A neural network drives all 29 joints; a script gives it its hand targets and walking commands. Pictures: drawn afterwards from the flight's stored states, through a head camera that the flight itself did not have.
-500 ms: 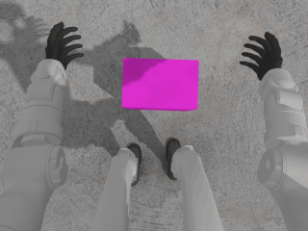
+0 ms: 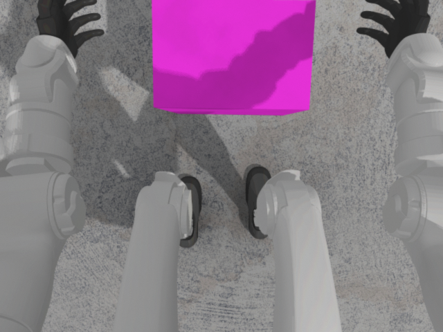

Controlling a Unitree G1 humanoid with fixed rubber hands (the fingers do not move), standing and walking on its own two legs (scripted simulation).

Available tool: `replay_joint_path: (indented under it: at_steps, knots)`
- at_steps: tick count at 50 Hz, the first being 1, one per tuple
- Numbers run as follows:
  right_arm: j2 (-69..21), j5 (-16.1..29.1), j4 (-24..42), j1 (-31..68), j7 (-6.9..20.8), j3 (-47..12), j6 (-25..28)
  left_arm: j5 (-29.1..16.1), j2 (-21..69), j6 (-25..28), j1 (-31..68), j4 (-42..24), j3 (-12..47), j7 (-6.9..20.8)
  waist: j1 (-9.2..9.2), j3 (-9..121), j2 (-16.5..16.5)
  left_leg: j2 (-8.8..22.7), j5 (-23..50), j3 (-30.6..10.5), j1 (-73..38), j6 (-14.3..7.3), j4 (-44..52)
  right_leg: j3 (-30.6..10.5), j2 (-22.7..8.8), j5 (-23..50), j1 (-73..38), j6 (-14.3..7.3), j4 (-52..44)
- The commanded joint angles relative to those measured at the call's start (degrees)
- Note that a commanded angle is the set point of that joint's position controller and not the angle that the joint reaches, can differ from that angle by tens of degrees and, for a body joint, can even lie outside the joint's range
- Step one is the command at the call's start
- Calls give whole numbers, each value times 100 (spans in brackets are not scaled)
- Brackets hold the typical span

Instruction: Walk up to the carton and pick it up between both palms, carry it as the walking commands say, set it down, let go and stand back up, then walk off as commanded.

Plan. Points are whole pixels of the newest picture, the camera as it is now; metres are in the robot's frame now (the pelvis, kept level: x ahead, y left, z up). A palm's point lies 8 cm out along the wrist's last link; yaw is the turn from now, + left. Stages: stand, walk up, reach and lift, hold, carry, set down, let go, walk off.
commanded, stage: reach and lift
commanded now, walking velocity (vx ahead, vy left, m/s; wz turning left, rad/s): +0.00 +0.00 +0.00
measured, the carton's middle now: (231, 69) +0.52 -0.03 -0.35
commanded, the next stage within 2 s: none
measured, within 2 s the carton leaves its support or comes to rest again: neither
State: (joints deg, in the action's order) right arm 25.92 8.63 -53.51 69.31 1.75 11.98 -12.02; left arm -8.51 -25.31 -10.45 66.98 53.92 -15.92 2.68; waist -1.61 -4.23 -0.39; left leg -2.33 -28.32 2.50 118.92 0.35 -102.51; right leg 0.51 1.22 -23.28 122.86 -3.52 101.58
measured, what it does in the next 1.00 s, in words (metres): lowers itself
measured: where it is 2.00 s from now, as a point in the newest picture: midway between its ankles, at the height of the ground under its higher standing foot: (223, 219)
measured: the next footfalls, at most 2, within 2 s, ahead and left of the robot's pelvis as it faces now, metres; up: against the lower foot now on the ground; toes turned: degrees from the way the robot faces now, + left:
none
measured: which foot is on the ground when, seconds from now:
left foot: down 0.00-1.00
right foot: down 0.00-1.00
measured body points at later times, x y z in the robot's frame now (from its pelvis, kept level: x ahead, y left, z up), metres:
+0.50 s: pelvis +0.00 +0.01 -0.10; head +0.37 -0.02 +0.14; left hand +0.53 +0.19 -0.29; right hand +0.49 -0.27 -0.30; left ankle +0.12 +0.11 -0.44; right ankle +0.13 -0.09 -0.44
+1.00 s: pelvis +0.01 +0.01 -0.12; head +0.37 -0.01 +0.14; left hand +0.54 +0.19 -0.31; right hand +0.50 -0.26 -0.31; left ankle +0.12 +0.11 -0.44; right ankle +0.13 -0.10 -0.44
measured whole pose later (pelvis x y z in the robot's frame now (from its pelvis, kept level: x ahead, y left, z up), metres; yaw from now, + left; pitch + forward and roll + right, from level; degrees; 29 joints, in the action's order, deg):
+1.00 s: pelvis +0.01 +0.01 -0.12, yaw +0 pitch +36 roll +1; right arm 27.4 14.9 -61.2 70.3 0.1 8.6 -2.1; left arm -15.0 -22.3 -4.9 71.9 57.2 -2.2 -4.3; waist -2.1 -19.4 -2.6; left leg -3.1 -33.5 3.6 131.7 -2.0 -129.2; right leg 2.1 -2.3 -29.2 134.0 -3.2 127.4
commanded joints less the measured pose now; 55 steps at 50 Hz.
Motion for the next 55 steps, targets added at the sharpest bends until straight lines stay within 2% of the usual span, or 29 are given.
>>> replay_joint_path:
  at_steps: [1, 3, 4, 5, 6, 7, 8, 12, 13, 14, 15, 17, 18, 19, 20, 23, 26, 27, 33, 37, 41, 42, 43, 46, 47, 48, 49, 50, 55]
  knots:
    - [796, -45, 1335, 1741, -99, 243, 236, 4, -924, 238, 1580, -1050, -97, 91, -7, 6547, 445, 45, 134, -66, -1011, -130, 450, -711, -113, 1094, -5146, 311, -534]
    - [1055, -204, 749, 1281, -137, 532, 320, -104, -895, 334, 1524, -943, 125, -13, -232, 6859, -8, 70, 432, -138, -1477, -21, 370, -399, -9, 1504, -4747, 288, -174]
    - [1264, -143, 1772, 1326, -127, 633, 393, -109, -886, 361, 1568, -1703, 188, -69, -334, 8117, -151, 3, 1081, -157, -2166, 12, 155, -393, 15, 2160, -5224, 278, 4]
    - [1164, -137, 661, 982, -119, 401, 360, -173, -997, 369, 1535, -1042, 185, -88, -140, 7404, 132, 48, 788, -163, -1726, 20, 40, -351, -65, 1705, -4707, 271, 107]
    - [964, -67, 409, 756, -74, 438, 398, -214, -621, 332, 1221, -645, 480, -90, -353, 7008, -220, 66, 871, -294, -2054, -18, -46, -233, -39, 1502, -3934, 281, 241]
    - [1168, -227, 995, 939, -71, 630, 422, -276, -713, 342, 1431, -1262, 452, -148, -332, 7350, -195, -13, 1066, -357, -2296, -25, -148, -242, -51, 1480, -3901, 273, 316]
    - [974, -28, 333, 787, -33, 519, 463, -142, -646, 377, 1207, -580, 481, -172, -165, 6857, -370, 59, 1260, -342, -2212, 19, -370, -166, -79, 1579, -3448, 277, 495]
    - [1218, 103, 1516, 729, -52, 611, 809, -312, -427, 540, 1261, -1921, 556, -431, -268, 7999, -139, 46, 2509, -467, -2667, 160, -686, -126, -91, 2585, -3816, 320, 885]
    - [1434, 123, 1509, 679, -54, 706, 836, -234, -535, 505, 1018, -1725, 444, -478, -301, 7864, -73, 37, 2375, -571, -2829, 108, -703, -39, -68, 2455, -3522, 360, 964]
    - [1260, 313, 1121, 816, -24, 472, 771, -131, -593, 521, 1066, -1516, 376, -480, 174, 7367, -467, 46, 2210, -409, -2491, 84, -852, -231, -164, 2203, -3342, 323, 1072]
    - [1116, 310, 812, 548, 17, 354, 737, -206, -473, 493, 883, -1081, 638, -476, -27, 6800, -453, 112, 1702, -386, -2350, -33, -895, -190, -156, 1743, -2860, 301, 1083]
    - [1145, 377, 774, 1145, 39, 297, 699, -136, -409, 431, 1308, -1158, 472, -497, 142, 6102, -142, 99, 1022, -418, -1835, -89, -893, -185, -253, 1264, -2621, 306, 1222]
    - [1372, 241, 1229, 1351, 44, 546, 756, -152, -513, 427, 1391, -1286, 433, -579, -131, 6367, 9, 97, 949, -487, -2002, -47, -871, -67, -241, 1265, -2738, 342, 1245]
    - [1012, 316, 888, 1116, 17, 359, 799, -180, -391, 512, 1463, -1361, 583, -607, 48, 5976, -108, 68, 921, -409, -1815, -63, -911, -124, -266, 1236, -2728, 322, 1290]
    - [1171, 452, 1731, 1258, -3, 282, 841, -344, -346, 487, 1804, -2198, 610, -660, -118, 7467, 162, 78, 1550, -391, -2603, -2, -1039, -98, -259, 1884, -3678, 308, 1354]
    - [1027, 589, 620, 1352, -56, -23, 735, -367, -724, 482, 1703, -1283, 574, -702, 147, 6425, 131, 82, 771, -422, -2063, -126, -1228, -259, -369, 1069, -3128, 314, 1505]
    - [1291, 615, 679, 1995, -184, 26, 856, -403, -468, 522, 2123, -939, 672, -697, -137, 5879, -13, 168, 201, -187, -1320, -96, -1371, -330, -306, 986, -3425, 317, 1544]
    - [1259, 530, 755, 2014, -251, -58, 903, -601, -258, 517, 2033, -740, 872, -630, -416, 5764, 341, 197, 214, -318, -1079, -113, -1489, -333, -415, 1163, -3538, 359, 1610]
    - [818, 612, -461, 1501, -206, -218, 933, -525, -516, 684, 2194, -567, 881, -569, 0, 5105, -61, 184, 381, -188, -993, -18, -1638, -571, -405, 1286, -3405, 236, 1738]
    - [893, 634, -433, 1270, -159, -317, 1040, -577, -266, 702, 1725, -314, 1003, -648, -297, 5446, 67, 138, 840, -321, -1250, 10, -1733, -403, -352, 1686, -3269, 261, 1904]
    - [904, 636, 193, 1494, -192, -110, 1165, -575, 68, 745, 1756, -547, 1082, -667, -312, 5335, -135, 42, 1239, -412, -1316, -46, -1638, -357, -274, 1871, -2814, 263, 1877]
    - [724, 658, -77, 1172, -183, -287, 1165, -410, -121, 776, 1552, -241, 975, -670, -80, 5659, -107, 76, 1528, -409, -1646, -6, -1648, -378, -268, 2098, -3072, 298, 1913]
    - [928, 694, 321, 1506, -164, -235, 1207, -648, 64, 775, 1705, -686, 1197, -644, -301, 5620, -234, 86, 1423, -407, -1413, -44, -1760, -411, -293, 2019, -2917, 248, 1970]
    - [912, 673, -16, 1267, -172, -279, 1189, -651, 50, 759, 1498, -321, 1154, -714, -202, 5525, -24, 48, 1434, -472, -1714, -59, -1677, -343, -312, 1745, -2590, 261, 1890]
    - [1033, 608, -315, 1210, -183, -54, 1210, -742, 81, 718, 1569, -77, 1332, -730, -489, 5141, -251, 109, 1239, -618, -1771, -33, -1564, -175, -340, 1530, -2278, 287, 1982]
    - [864, 673, 189, 1461, -168, -213, 1244, -693, 331, 755, 1681, -512, 1361, -744, -318, 5163, -394, 62, 1311, -522, -1788, 10, -1560, -282, -333, 1553, -2132, 260, 1836]
    - [1089, 553, -124, 1491, -203, -138, 1212, -625, -17, 722, 1756, -298, 1076, -754, -475, 5276, -26, 61, 1217, -522, -1633, 9, -1612, -240, -367, 1552, -2520, 284, 1834]
    - [889, 635, 19, 1529, -186, -241, 1181, -652, 42, 732, 1827, -516, 1146, -748, -210, 5094, -125, 46, 1011, -495, -1306, -22, -1588, -330, -386, 1477, -2654, 298, 1823]
    - [621, 707, -348, 1855, -192, -519, 1167, -805, 226, 735, 2231, -21, 1473, -674, -413, 4802, 22, 95, 710, -416, -1077, -35, -1526, -413, -374, 1204, -2692, 230, 1686]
